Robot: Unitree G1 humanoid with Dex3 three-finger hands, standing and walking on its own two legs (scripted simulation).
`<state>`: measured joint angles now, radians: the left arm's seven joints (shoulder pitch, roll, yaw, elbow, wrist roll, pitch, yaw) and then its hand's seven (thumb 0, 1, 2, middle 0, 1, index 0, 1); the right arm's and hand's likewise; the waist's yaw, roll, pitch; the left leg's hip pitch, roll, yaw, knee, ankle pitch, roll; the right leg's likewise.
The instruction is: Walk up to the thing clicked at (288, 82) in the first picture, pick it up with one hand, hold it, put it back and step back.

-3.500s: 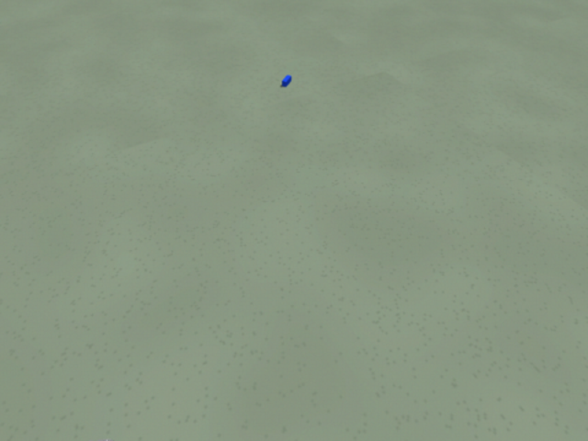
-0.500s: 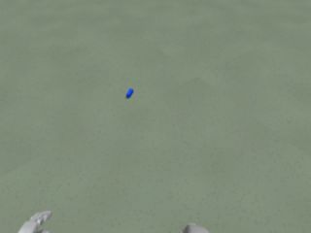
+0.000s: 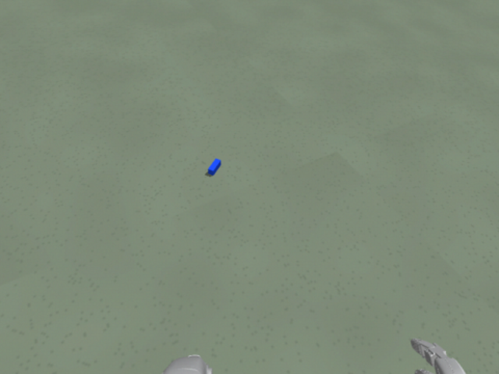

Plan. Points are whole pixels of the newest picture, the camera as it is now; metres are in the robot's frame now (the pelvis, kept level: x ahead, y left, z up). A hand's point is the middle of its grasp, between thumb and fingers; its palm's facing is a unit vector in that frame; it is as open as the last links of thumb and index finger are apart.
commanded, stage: walk up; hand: left
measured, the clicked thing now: (214, 166) +1.14 +0.19 -0.74
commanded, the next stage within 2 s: none
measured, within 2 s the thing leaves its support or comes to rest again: neither
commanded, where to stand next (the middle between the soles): +0.73 -0.01 m, yaw -2 degrees
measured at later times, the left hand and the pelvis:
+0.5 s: hand (144, 258) +0.32 +0.22 -0.10, palm faces -0.04 -0.91 -0.42, open 7.4 cm; pelvis +0.21 -0.05 +0.01, yaw -1 degrees
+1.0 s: hand (135, 216) +0.44 +0.28 -0.14, palm faces -0.06 -0.94 -0.34, open 7.4 cm; pelvis +0.40 +0.00 +0.01, yaw +0 degrees
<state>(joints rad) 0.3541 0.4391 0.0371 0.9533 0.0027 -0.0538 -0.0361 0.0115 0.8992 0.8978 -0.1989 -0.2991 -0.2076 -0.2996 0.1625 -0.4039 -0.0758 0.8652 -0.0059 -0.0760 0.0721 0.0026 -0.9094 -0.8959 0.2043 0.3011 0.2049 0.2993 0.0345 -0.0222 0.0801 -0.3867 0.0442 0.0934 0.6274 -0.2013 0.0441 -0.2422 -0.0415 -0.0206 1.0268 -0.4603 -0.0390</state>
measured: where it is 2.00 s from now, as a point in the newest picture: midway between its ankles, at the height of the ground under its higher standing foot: (246, 245)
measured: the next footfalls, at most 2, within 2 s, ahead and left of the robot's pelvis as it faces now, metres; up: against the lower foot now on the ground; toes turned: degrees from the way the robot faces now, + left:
right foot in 0.36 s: +0.33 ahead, -0.17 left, +0.00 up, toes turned -8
left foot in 0.82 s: +0.49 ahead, +0.11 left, +0.00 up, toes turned +5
